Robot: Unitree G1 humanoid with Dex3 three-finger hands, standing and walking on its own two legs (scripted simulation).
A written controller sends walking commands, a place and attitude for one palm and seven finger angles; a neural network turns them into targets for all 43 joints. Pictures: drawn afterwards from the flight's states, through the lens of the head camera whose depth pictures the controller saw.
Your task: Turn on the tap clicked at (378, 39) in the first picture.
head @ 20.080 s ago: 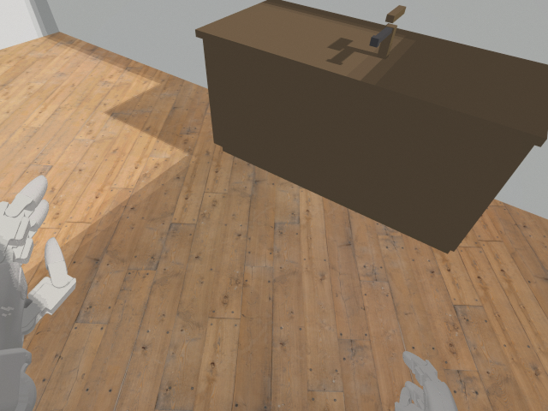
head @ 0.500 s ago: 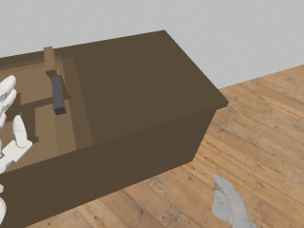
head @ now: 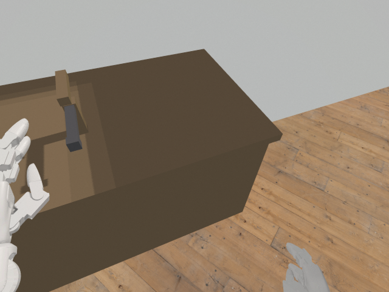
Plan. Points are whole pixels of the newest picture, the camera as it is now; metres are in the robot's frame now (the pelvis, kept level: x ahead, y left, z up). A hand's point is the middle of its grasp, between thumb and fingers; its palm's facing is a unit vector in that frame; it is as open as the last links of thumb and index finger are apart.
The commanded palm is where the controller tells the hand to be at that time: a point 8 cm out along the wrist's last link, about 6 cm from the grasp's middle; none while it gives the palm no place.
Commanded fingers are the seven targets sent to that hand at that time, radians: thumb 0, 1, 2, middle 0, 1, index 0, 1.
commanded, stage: look again from close up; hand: left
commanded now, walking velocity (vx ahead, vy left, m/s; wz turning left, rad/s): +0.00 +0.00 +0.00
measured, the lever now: (74, 143) +0.42 +0.33 +0.04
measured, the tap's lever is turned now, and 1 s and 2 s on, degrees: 0 0 0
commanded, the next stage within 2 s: come to a stop and stand still in 0.30 s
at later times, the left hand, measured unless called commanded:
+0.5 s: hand (41, 189) +0.23 +0.26 +0.16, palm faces +0.40 -0.82 -0.42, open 7.4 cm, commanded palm +0.17 +0.29 +0.17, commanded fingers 0.00 0.90 0.90 -0.20 -0.30 -0.20 -0.30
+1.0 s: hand (30, 177) +0.24 +0.28 +0.17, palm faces +0.44 -0.83 -0.33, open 7.4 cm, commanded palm +0.18 +0.30 +0.17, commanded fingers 0.00 0.90 0.90 -0.20 -0.30 -0.20 -0.30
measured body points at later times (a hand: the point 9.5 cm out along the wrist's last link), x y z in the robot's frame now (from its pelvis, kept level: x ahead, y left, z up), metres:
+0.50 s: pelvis +0.01 +0.00 +0.00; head +0.04 +0.01 +0.45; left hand +0.20 +0.30 +0.18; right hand +0.21 -0.21 -0.07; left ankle +0.04 +0.08 -0.74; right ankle +0.02 -0.13 -0.74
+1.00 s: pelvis +0.02 +0.02 +0.00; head +0.05 +0.05 +0.44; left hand +0.21 +0.32 +0.18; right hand +0.20 -0.20 -0.07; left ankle +0.04 +0.08 -0.74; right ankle +0.02 -0.13 -0.74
